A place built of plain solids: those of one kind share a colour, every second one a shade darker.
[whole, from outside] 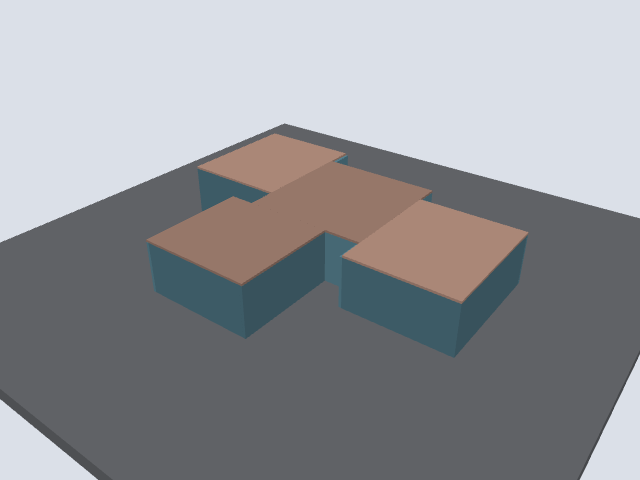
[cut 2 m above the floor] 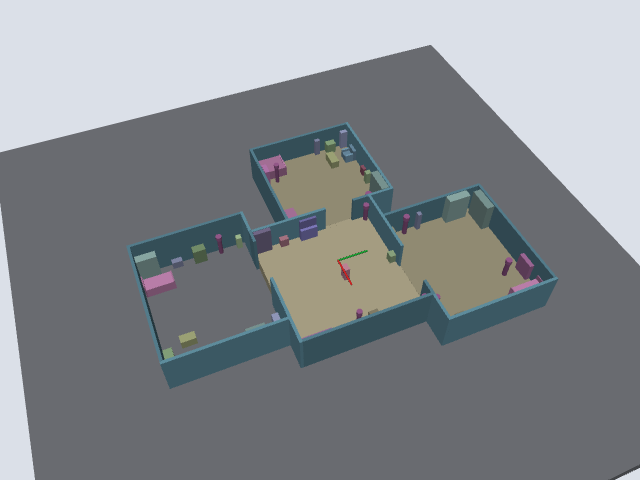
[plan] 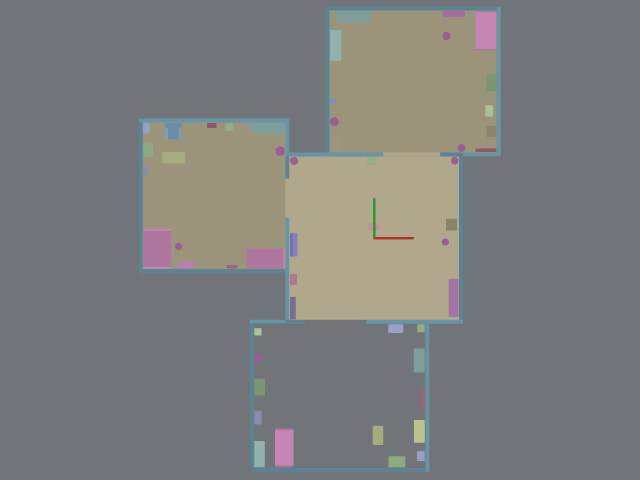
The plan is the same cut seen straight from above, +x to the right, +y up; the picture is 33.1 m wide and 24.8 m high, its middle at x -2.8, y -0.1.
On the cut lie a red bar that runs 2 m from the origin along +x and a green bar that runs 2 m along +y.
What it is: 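One storey of an old house, long lived in; a hub and three side rooms behind broad openings; a side room's floor lies below the hub's by a bare drop, by one riser or not at all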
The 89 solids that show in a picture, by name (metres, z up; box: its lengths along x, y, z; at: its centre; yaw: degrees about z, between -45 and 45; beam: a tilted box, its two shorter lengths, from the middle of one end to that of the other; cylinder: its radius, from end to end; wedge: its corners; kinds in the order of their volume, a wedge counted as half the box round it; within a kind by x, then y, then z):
{
 "floor_1": {"box": [7.38, 7.58, 1.01], "at": [-8.27, 2.19, 0.46]},
 "floor_2": {"box": [0.2, 2.04, 1.01], "at": [-4.48, 2.06, 0.46]},
 "floor_3": {"box": [8.77, 8.44, 1.01], "at": [0.0, 0.0, 0.46]},
 "floor_4": {"box": [2.96, 0.2, 0.85], "at": [1.94, 4.32, 0.38]},
 "floor_5": {"box": [8.65, 7.34, 0.85], "at": [2.02, 8.09, 0.38]},
 "wall_1": {"box": [0.2, 7.58, 3.7], "at": [-12.06, 2.19, 1.8]},
 "wall_2": {"box": [7.58, 0.2, 3.7], "at": [-8.37, -1.7, 1.8]},
 "wall_3": {"box": [7.58, 0.2, 3.7], "at": [-8.37, 6.07, 1.8]},
 "wall_4": {"box": [0.2, 7.65, 3.7], "at": [-6.32, -8.25, 1.8]},
 "wall_5": {"box": [1.84, 0.2, 3.7], "at": [-5.5, -4.32, 1.8]},
 "wall_6": {"box": [0.2, 5.26, 3.7], "at": [-4.48, -1.59, 1.8]},
 "wall_7": {"box": [0.2, 1.14, 3.7], "at": [-4.48, 3.65, 1.8]},
 "wall_8": {"box": [0.2, 1.75, 3.7], "at": [-4.48, 5.3, 1.8]},
 "wall_9": {"box": [1.02, 0.2, 3.7], "at": [-4.07, -4.32, 1.8]},
 "wall_10": {"box": [0.2, 7.54, 3.7], "at": [-2.41, 8.19, 1.8]},
 "wall_11": {"box": [5.05, 0.2, 3.7], "at": [-2.06, 4.32, 1.8]},
 "wall_12": {"box": [8.87, 0.2, 3.7], "at": [-1.79, -11.98, 1.8]},
 "wall_13": {"box": [8.65, 0.2, 3.7], "at": [2.02, 11.86, 1.8]},
 "wall_14": {"box": [5.01, 0.2, 3.7], "at": [2.08, -4.32, 1.8]},
 "wall_15": {"box": [0.2, 7.65, 3.7], "at": [2.75, -8.25, 1.8]},
 "wall_16": {"box": [1.16, 0.2, 3.7], "at": [4.0, 4.32, 1.8]},
 "wall_17": {"box": [0.2, 8.44, 3.7], "at": [4.48, 0.0, 1.8]},
 "wall_18": {"box": [1.96, 0.2, 3.7], "at": [5.56, 4.32, 1.8]},
 "wall_19": {"box": [0.2, 7.54, 3.7], "at": [6.44, 8.19, 1.8]},
 "roof_1": {"box": [7.58, 7.98, 0.16], "at": [-8.37, 2.19, 3.73]},
 "roof_2": {"box": [9.27, 7.65, 0.16], "at": [-1.79, -8.25, 3.73]},
 "roof_3": {"box": [9.17, 8.84, 0.16], "at": [0.0, 0.0, 3.73]},
 "roof_4": {"box": [9.05, 7.54, 0.16], "at": [2.02, 8.19, 3.73]},
 "wardrobe_1": {"box": [0.54, 1.37, 2.01], "at": [-5.92, -11.16, 0.96]},
 "wardrobe_2": {"box": [1.82, 0.55, 2.32], "at": [-5.52, 5.67, 2.12]},
 "wardrobe_3": {"box": [0.58, 1.61, 2.31], "at": [-1.99, 9.95, 1.96]},
 "wardrobe_4": {"box": [1.76, 0.58, 2.13], "at": [-1.09, 11.44, 1.87]},
 "wardrobe_5": {"box": [0.58, 1.23, 2.31], "at": [2.33, -6.32, 1.1]},
 "bed_1": {"box": [1.44, 0.09, 1.18], "at": [-11.21, -1.53, 1.55]},
 "bed_2": {"box": [1.44, 1.95, 0.78], "at": [-11.21, -0.51, 1.36]},
 "bed_3": {"box": [1.44, 0.09, 0.07], "at": [-11.21, 0.42, 1.78]},
 "bed_4": {"box": [1.89, 1.04, 0.69], "at": [-5.62, -1.06, 1.31]},
 "bed_5": {"box": [0.95, 1.92, 0.79], "at": [-4.65, -10.8, 0.35]},
 "bed_6": {"box": [1.07, 1.95, 0.71], "at": [5.78, 10.69, 1.16]},
 "chest_drawers_1": {"box": [0.51, 0.7, 0.87], "at": [-11.68, 4.54, 1.4]},
 "chest_drawers_2": {"box": [0.56, 0.86, 1.28], "at": [-5.92, -7.7, 0.59]},
 "chest_drawers_3": {"box": [0.87, 0.57, 1.04], "at": [1.17, -11.56, 0.47]},
 "chest_drawers_4": {"box": [0.53, 0.9, 1.01], "at": [6.05, 8.04, 1.31]},
 "tall_odds_1": {"box": [0.28, 0.4, 1.37], "at": [-11.79, 3.47, 1.65]},
 "tall_odds_2": {"box": [0.32, 0.54, 1.54], "at": [-11.77, 5.67, 1.73]},
 "tall_odds_3": {"box": [0.38, 0.71, 0.63], "at": [-6.0, -9.28, 0.27]},
 "tall_odds_4": {"box": [0.32, 0.3, 1.48], "at": [-2.12, 7.06, 1.54]},
 "tall_odds_5": {"box": [0.77, 0.46, 0.82], "at": [1.11, -4.68, 0.36]},
 "tall_odds_6": {"box": [0.4, 0.5, 1.96], "at": [2.42, -11.27, 0.93]},
 "trunk_1": {"box": [1.18, 0.6, 0.61], "at": [-10.37, 4.15, 1.27]},
 "trunk_2": {"box": [0.55, 1.0, 0.7], "at": [0.2, -10.19, 0.3]},
 "trunk_3": {"box": [0.56, 1.19, 0.7], "at": [2.34, -9.99, 0.3]},
 "sideboard_1": {"box": [0.5, 1.98, 1.17], "at": [4.11, -3.09, 1.55]},
 "bookcase_1": {"box": [0.83, 0.35, 2.0], "at": [-9.73, -1.4, 1.96]},
 "bookcase_2": {"box": [1.15, 0.31, 1.4], "at": [4.12, 11.57, 1.5]},
 "carton_stack_1": {"box": [0.51, 0.72, 0.79], "at": [-2.02, 4.81, 1.2]},
 "carton_stack_2": {"box": [0.58, 0.61, 1.19], "at": [4.0, 0.69, 1.56]},
 "carton_stack_3": {"box": [0.5, 0.58, 1.24], "at": [6.06, 5.51, 1.42]},
 "floor_lamp_round_1": {"cylinder": 0.14, "from": [-10.11, -0.44, 0.96], "to": [-10.11, -0.44, 2.41]},
 "floor_lamp_round_2": {"cylinder": 0.19, "from": [-10.11, -0.44, 2.41], "to": [-10.11, -0.44, 2.68]},
 "floor_lamp_round_3": {"cylinder": 0.15, "from": [-5.99, -6.2, 0.0], "to": [-5.99, -6.2, 1.38]},
 "floor_lamp_round_4": {"cylinder": 0.21, "from": [-5.99, -6.2, 1.38], "to": [-5.99, -6.2, 1.69]},
 "floor_lamp_round_5": {"cylinder": 0.25, "from": [-4.86, 4.49, 2.35], "to": [-4.86, 4.49, 2.67]},
 "floor_lamp_round_6": {"cylinder": 0.16, "from": [-4.15, 3.98, 0.96], "to": [-4.15, 3.98, 2.14]},
 "floor_lamp_round_7": {"cylinder": 0.21, "from": [-4.15, 3.98, 2.14], "to": [-4.15, 3.98, 2.45]},
 "floor_lamp_round_8": {"cylinder": 0.16, "from": [-2.05, 6.02, 0.8], "to": [-2.05, 6.02, 2.18]},
 "floor_lamp_round_9": {"cylinder": 0.22, "from": [-2.05, 6.02, 2.18], "to": [-2.05, 6.02, 2.5]},
 "floor_lamp_round_10": {"cylinder": 0.18, "from": [3.68, -0.21, 2.17], "to": [3.68, -0.21, 2.51]},
 "floor_lamp_round_11": {"cylinder": 0.16, "from": [3.74, 10.44, 0.8], "to": [3.74, 10.44, 2.03]},
 "floor_lamp_round_12": {"cylinder": 0.21, "from": [3.74, 10.44, 2.03], "to": [3.74, 10.44, 2.32]},
 "floor_lamp_round_13": {"cylinder": 0.2, "from": [4.16, 4.0, 2.12], "to": [4.16, 4.0, 2.42]},
 "floor_lamp_round_14": {"cylinder": 0.2, "from": [4.51, 4.65, 2.16], "to": [4.51, 4.65, 2.45]},
 "coat_rack_1": {"box": [0.3, 1.15, 2.13], "at": [-4.2, -3.62, 2.03]},
 "side_table_1": {"box": [0.4, 0.4, 0.98], "at": [-7.49, 5.75, 1.45]},
 "side_table_2": {"box": [0.37, 0.37, 1.07], "at": [-6.01, -4.85, 0.48]},
 "side_table_3": {"box": [0.49, 0.42, 0.68], "at": [-0.13, 3.98, 1.3]},
 "side_table_4": {"box": [0.4, 0.42, 0.66], "at": [2.42, -4.66, 0.28]},
 "side_table_5": {"box": [0.4, 0.58, 0.72], "at": [5.94, 6.57, 1.16]},
 "hall_bench_1": {"box": [0.18, 1.2, 1.74], "at": [-4.26, -0.35, 1.83]},
 "hall_bench_2": {"box": [0.21, 1.2, 1.02], "at": [-4.07, -0.35, 1.47]},
 "radiator_1": {"box": [0.5, 0.26, 0.65], "at": [-8.39, 5.82, 1.29]},
 "radiator_2": {"box": [0.57, 0.19, 0.91], "at": [-7.34, -1.48, 1.42]},
 "radiator_3": {"box": [0.21, 0.93, 0.87], "at": [2.51, -8.31, 0.39]},
 "radiator_4": {"box": [1.08, 0.18, 0.9], "at": [5.77, 4.54, 1.25]},
 "armchair_1": {"box": [0.72, 0.61, 0.5], "at": [-10.45, 5.4, 1.21]},
 "armchair_2": {"box": [0.87, 0.24, 0.94], "at": [-10.38, 5.83, 1.43]},
 "armchair_3": {"box": [0.15, 0.61, 0.69], "at": [-10.02, 5.4, 1.31]},
 "crate_stack_1": {"box": [0.37, 0.58, 0.69], "at": [-4.17, -2.14, 1.31]},
 "crate_stack_2": {"box": [0.55, 0.37, 1.05], "at": [-0.04, 0.58, 1.49]}
}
